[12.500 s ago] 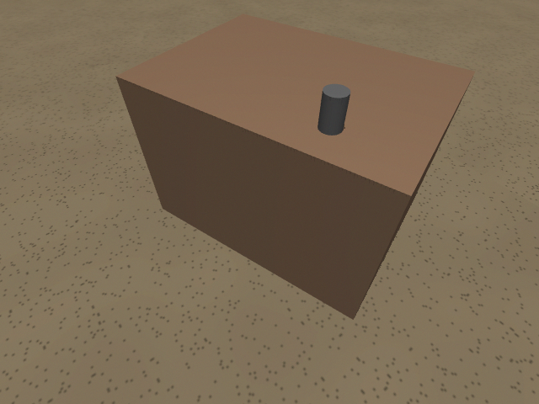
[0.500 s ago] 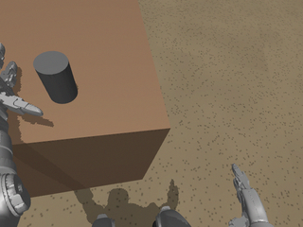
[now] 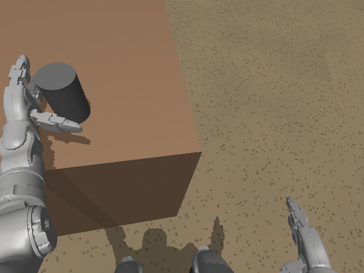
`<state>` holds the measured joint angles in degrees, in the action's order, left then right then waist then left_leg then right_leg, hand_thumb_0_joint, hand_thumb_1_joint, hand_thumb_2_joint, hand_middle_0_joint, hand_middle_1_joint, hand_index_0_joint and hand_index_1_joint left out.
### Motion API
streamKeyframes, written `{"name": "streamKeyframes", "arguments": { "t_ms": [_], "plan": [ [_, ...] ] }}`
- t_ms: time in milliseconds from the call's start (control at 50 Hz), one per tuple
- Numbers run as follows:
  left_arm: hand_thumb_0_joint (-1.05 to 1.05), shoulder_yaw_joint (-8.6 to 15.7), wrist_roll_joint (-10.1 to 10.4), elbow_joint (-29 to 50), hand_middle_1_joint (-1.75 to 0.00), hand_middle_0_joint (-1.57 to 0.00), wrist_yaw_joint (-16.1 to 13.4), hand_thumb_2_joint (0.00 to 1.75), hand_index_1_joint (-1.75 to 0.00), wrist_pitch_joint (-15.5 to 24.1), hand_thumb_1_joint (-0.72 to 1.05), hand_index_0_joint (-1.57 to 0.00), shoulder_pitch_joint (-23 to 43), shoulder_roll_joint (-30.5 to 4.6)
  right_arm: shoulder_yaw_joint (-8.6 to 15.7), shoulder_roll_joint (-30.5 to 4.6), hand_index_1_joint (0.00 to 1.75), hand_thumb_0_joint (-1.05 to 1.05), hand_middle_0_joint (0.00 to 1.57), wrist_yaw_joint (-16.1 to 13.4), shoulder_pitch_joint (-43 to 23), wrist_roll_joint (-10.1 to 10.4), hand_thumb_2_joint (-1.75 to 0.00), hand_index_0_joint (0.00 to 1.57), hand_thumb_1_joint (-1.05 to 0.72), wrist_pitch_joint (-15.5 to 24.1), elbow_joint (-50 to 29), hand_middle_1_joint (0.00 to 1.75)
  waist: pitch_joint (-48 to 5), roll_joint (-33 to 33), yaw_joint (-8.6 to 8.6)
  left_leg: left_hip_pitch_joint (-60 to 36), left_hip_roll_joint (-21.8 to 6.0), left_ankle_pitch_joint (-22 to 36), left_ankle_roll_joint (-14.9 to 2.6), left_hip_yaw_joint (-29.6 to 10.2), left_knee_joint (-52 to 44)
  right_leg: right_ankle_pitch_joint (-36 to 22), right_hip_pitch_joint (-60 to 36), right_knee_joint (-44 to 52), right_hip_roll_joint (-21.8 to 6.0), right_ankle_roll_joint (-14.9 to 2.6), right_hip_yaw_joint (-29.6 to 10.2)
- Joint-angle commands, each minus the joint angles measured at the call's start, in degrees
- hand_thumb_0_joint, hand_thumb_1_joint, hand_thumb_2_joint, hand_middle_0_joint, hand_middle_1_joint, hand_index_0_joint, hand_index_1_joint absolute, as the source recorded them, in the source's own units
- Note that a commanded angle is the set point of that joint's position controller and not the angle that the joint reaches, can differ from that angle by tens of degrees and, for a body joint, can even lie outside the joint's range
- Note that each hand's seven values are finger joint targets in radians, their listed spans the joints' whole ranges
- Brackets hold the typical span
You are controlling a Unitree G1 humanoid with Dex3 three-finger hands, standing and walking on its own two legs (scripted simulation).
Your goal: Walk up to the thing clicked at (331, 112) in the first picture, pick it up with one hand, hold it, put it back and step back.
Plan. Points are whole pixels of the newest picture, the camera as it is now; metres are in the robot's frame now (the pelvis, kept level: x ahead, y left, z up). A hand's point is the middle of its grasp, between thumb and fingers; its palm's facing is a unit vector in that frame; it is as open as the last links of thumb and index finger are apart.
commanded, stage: rest palm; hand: left
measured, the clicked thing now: (65, 96) +0.51 +0.20 +0.06
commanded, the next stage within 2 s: close in 0.10 s
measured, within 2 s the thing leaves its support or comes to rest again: leaves its support in 1.22 s
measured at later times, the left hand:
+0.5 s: hand (68, 93) +0.51 +0.19 +0.07, palm faces +0.14 -0.99 +0.01, open 15.7 cm
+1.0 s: hand (67, 94) +0.50 +0.19 +0.07, palm faces +0.12 -0.99 +0.00, open 10.2 cm
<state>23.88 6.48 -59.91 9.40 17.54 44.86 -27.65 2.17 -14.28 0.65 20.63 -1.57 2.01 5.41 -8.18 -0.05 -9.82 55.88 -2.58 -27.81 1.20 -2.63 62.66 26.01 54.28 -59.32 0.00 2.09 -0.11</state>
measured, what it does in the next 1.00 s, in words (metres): stands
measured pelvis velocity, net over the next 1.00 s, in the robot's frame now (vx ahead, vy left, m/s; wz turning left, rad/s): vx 0.00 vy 0.00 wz -0.01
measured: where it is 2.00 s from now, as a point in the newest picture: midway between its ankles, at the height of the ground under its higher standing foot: outside the picture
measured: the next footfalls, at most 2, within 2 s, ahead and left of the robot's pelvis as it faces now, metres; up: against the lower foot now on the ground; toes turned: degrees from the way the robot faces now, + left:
none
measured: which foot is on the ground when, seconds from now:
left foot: down 0.00-1.00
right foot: down 0.00-1.00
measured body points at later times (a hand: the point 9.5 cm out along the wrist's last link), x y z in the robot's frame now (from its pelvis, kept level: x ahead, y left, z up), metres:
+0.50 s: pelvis +0.00 +0.00 +0.00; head +0.12 +0.03 +0.43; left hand +0.50 +0.25 +0.07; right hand +0.16 -0.27 -0.01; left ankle +0.01 +0.13 -0.66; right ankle +0.02 -0.14 -0.66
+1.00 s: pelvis +0.00 +0.00 +0.00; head +0.12 +0.03 +0.44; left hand +0.49 +0.25 +0.08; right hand +0.16 -0.26 -0.02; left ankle +0.01 +0.13 -0.66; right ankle +0.02 -0.14 -0.66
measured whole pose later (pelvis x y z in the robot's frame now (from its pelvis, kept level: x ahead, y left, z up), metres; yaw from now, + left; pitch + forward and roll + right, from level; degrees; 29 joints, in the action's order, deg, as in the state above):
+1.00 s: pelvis +0.00 +0.00 +0.00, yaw +0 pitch +21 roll -2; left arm 22.7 4.9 -60.4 5.9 19.8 45.9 -26.0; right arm 2.2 -14.0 1.9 21.4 -1.7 -1.6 2.2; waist -8.4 -0.5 -10.7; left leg 55.7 -2.7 -28.1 1.2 -2.1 62.5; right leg 26.1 54.4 -59.2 0.1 2.1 -0.6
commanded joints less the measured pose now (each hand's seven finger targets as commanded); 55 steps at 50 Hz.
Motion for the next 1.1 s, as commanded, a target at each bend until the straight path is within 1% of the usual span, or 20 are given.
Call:
{"name": "streamKeyframes", "arguments": {
  "t_ms": [0, 40, 100, 180, 200, 260, 280, 320, 460, 540, 580, 620, 700, 720, 780, 820, 880, 920, 1020, 1080],
  "plan": [
    [0.00, 0.8, -0.4, 15.4, -0.04, -0.06, -1.4, 0.03, -0.03, 5.0, -0.53, -0.07, 27.9, -15.2, 5.7, -8.6, 0.05, 0.00, 0.05, -1.0, 1.2, -0.2, -0.05, 0.05, 0.55, 2.3, -8.6, 0.05, -28.2, -9.8, -0.48, -20.7, 1.2, 20.1, -1.68, 1.4, -6.0, -19.5, -11.7, 6.5, 1.0, -2.50, 0.9],
    [0.00, -0.5, -0.6, 13.3, -0.02, -0.10, -2.1, 0.02, -0.02, 4.8, -0.61, -0.09, 27.4, -12.1, 4.5, -7.7, 0.05, 0.00, 0.05, -0.8, 0.2, -0.3, -0.05, 0.05, 0.54, 2.2, -11.3, 0.05, -28.7, -7.6, -0.55, -20.1, 1.1, 19.5, -1.69, 1.3, -6.4, -19.4, -13.5, 6.6, 1.0, -2.52, 1.2],
    [0.00, -0.1, -1.1, 10.4, -0.01, -0.10, -3.3, 0.01, -0.02, 4.5, -0.61, -0.09, 24.0, -12.0, 6.7, -9.5, 0.05, 0.00, 0.05, -0.9, 1.3, -0.5, -0.05, 0.05, 0.53, 1.4, -9.7, 0.05, -26.3, -8.3, -0.70, -19.7, 0.9, 19.1, -1.43, 1.1, -6.9, -18.1, -11.6, 6.5, 1.3, -2.79, 1.5],
    [0.00, 0.5, -1.4, 12.4, -0.01, -0.11, -3.8, 0.00, -0.02, 5.7, -0.61, -0.10, 24.8, -12.0, 6.2, -8.3, 0.05, 0.00, 0.05, -0.3, 0.4, -0.5, -0.05, 0.05, 0.53, 1.0, -10.8, 0.05, -27.2, -7.9, -0.06, -18.7, 0.8, 20.9, -1.23, 0.8, -6.6, -19.0, -12.3, 5.4, 1.4, -2.97, 1.9],
    [0.00, -0.6, -1.3, 7.7, -0.09, -0.19, -3.5, 0.00, -0.08, 5.2, -0.60, -0.18, 21.4, -9.2, 6.6, -8.9, 0.05, 0.00, 0.05, -0.2, 0.1, -0.5, -0.05, 0.05, 0.53, 1.0, -12.2, 0.05, -26.5, -6.3, -0.68, -18.7, 0.6, 21.7, -1.27, 0.6, -6.5, -19.4, -11.9, 5.2, 1.6, -3.00, 2.1],
    [0.00, 0.1, -1.6, 10.2, -0.22, -0.36, -3.8, 0.10, -0.22, 6.5, -0.56, -0.36, 25.9, -12.4, 6.0, -8.8, 0.05, 0.00, 0.05, -0.3, 0.6, -0.6, -0.05, 0.05, 0.53, 0.8, -14.2, 0.05, -28.2, -5.9, -1.69, -17.9, 0.8, 21.3, -1.49, 0.8, -6.3, -20.2, -13.5, 5.2, 1.5, -2.74, 1.7],
    [0.00, 2.4, -1.7, 12.8, -0.24, -0.39, -4.3, 0.11, -0.24, 7.0, -0.54, -0.40, 27.6, -15.5, 6.8, -9.4, 0.05, 0.00, 0.05, -0.3, 1.8, -0.6, -0.05, 0.05, 0.53, 0.6, -12.6, 0.05, -28.1, -6.4, -0.95, -17.3, 0.9, 20.7, -1.49, 0.8, -6.3, -19.8, -13.3, 5.0, 1.5, -2.73, 1.5],
    [0.00, 0.0, -1.3, 13.1, -0.28, -0.43, -4.3, 0.13, -0.27, 7.2, -0.54, -0.44, 30.1, -11.6, 6.0, -8.4, 0.05, 0.00, 0.05, -0.2, 1.3, -0.6, -0.05, 0.05, 0.52, 0.7, -15.6, 0.05, -30.4, -6.7, -2.39, -19.2, 1.0, 20.9, -1.76, 1.1, -5.8, -21.0, -14.0, 5.1, 1.3, -2.43, 1.1],
    [0.00, -0.3, -2.6, 8.7, -0.38, -0.54, -4.1, 0.22, -0.37, 6.5, -0.44, -0.55, 29.2, -12.2, 5.6, -8.6, 0.05, 0.00, 0.05, 0.2, 1.6, -1.0, -0.05, 0.05, 0.52, 0.2, -13.8, 0.05, -29.0, -10.1, -2.75, -22.2, 0.4, 25.1, -1.05, 0.4, -5.0, -20.9, -9.1, 4.6, 1.7, -2.98, 1.8],
    [0.00, 2.9, -2.7, 9.5, -0.49, -0.64, -4.6, 0.32, -0.49, 7.0, -0.37, -0.65, 28.5, -16.7, 5.3, -8.8, 0.05, 0.00, 0.05, 0.6, 1.5, -1.3, -0.05, 0.05, 0.52, -0.3, -12.4, 0.05, -29.0, -10.7, -1.16, -20.0, 0.6, 24.5, -0.91, 0.3, -5.3, -20.6, -10.9, 4.1, 1.7, -3.13, 1.9],
    [0.00, 2.3, -2.3, 15.4, -0.58, -0.74, -4.4, 0.39, -0.58, 7.3, -0.32, -0.75, 32.2, -16.5, 5.5, -8.5, 0.05, 0.00, 0.05, 0.6, 0.7, -1.1, -0.05, 0.05, 0.52, -0.5, -14.8, 0.05, -34.6, -11.4, -0.96, -21.1, 0.9, 25.0, -1.24, 1.0, -5.2, -22.7, -14.6, 4.2, 1.4, -2.81, 1.3],
    [0.00, 0.8, -2.0, 9.2, -0.68, -0.82, -4.1, 0.48, -0.68, 6.0, -0.26, -0.83, 29.2, -13.2, 6.1, -8.8, 0.05, 0.00, 0.05, 0.1, 0.7, -0.8, -0.05, 0.05, 0.51, -0.6, -14.4, 0.05, -32.0, -9.2, -2.13, -19.3, 0.7, 23.9, -1.33, 0.9, -5.5, -22.8, -14.5, 4.3, 1.5, -2.74, 1.2],
    [0.00, 0.2, -2.5, 10.1, -0.79, -0.94, -3.8, 0.56, -0.78, 5.8, -0.22, -0.95, 29.3, -13.9, 4.8, -8.2, 0.05, 0.00, 0.05, -0.2, 0.9, -0.7, -0.05, 0.05, 0.51, -0.9, -12.9, 0.05, -30.3, -8.8, -1.66, -17.8, 1.0, 21.3, -1.67, 1.4, -6.0, -21.4, -14.1, 5.5, 1.3, -2.55, 0.8],
    [0.00, 0.8, -2.2, 9.0, -0.84, -0.98, -3.8, 0.60, -0.83, 5.5, -0.17, -0.99, 28.3, -14.6, 6.4, -9.3, 0.05, 0.00, 0.05, -0.4, 0.7, -0.4, -0.05, 0.05, 0.51, -0.9, -13.1, 0.05, -29.5, -8.1, -1.61, -18.0, 1.0, 20.3, -1.71, 1.5, -6.3, -20.4, -14.1, 5.8, 1.4, -2.47, 0.8],
    [0.00, -1.5, -1.9, 6.9, -0.90, -1.03, -3.6, 0.66, -0.89, 5.4, -0.11, -1.04, 25.8, -9.3, 4.6, -7.7, 0.05, 0.00, 0.05, 0.1, 1.2, -0.5, -0.05, 0.05, 0.52, -0.6, -13.6, 0.05, -26.2, -5.3, -2.35, -17.0, 0.9, 19.4, -1.92, 1.4, -6.4, -20.0, -12.6, 6.4, 1.6, -2.30, 1.1],
    [0.00, 0.4, -1.9, 8.7, -0.95, -1.08, -3.8, 0.71, -0.94, 5.9, -0.02, -1.10, 25.7, -13.2, 6.4, -9.2, 0.05, 0.00, 0.05, -0.2, 2.8, -0.4, -0.05, 0.05, 0.52, -0.7, -12.2, 0.05, -28.6, -6.9, -1.88, -18.7, 1.0, 21.6, -1.82, 1.6, -6.1, -21.8, -13.6, 6.0, 1.5, -2.32, 1.1],
    [0.00, -1.0, -1.4, 7.9, -1.16, -1.22, -3.1, 0.95, -1.16, 5.8, 0.13, -1.23, 23.0, -9.7, 5.3, -8.1, 0.05, 0.00, 0.05, 0.2, 2.6, -0.3, -0.05, 0.05, 0.52, -0.6, -12.9, 0.05, -27.0, -6.2, -1.28, -18.3, 1.0, 22.8, -1.62, 1.5, -6.3, -22.2, -13.5, 5.7, 1.5, -2.58, 1.5],
    [0.00, -0.4, -1.3, 11.8, -1.24, -1.28, -3.4, 1.06, -1.24, 6.0, 0.15, -1.29, 24.1, -11.4, 4.1, -7.5, 0.05, 0.00, 0.05, 0.4, 2.4, -0.2, -0.05, 0.05, 0.52, -0.7, -12.4, 0.05, -29.2, -9.0, -0.12, -20.9, 0.9, 24.8, -1.19, 1.2, -6.4, -22.2, -13.5, 5.4, 1.5, -2.85, 1.6],
    [0.00, 0.9, -0.9, 13.5, -1.34, -1.29, -4.5, 1.25, -1.37, 5.8, 0.24, -1.28, 24.7, -12.1, 5.8, -8.2, 0.05, 0.00, 0.05, 0.0, 1.4, -0.1, -0.06, 0.05, 0.53, -0.7, -10.9, 0.05, -25.9, -7.1, -0.39, -17.3, 1.2, 19.4, -1.77, 1.8, -6.8, -20.0, -14.1, 6.6, 1.3, -2.36, 0.8],
    [0.00, -1.0, -1.4, 15.7, -1.38, -1.30, -4.6, 1.29, -1.40, 5.7, 0.26, -1.30, 25.0, -11.1, 6.5, -9.1, 0.05, 0.00, 0.05, -0.2, 0.6, -0.2, -0.06, 0.05, 0.52, -0.6, -13.3, 0.05, -29.8, -7.7, -0.72, -21.5, 0.8, 21.3, -1.43, 1.3, -7.4, -20.5, -14.6, 6.3, 1.4, -2.59, 1.2]
  ]
}}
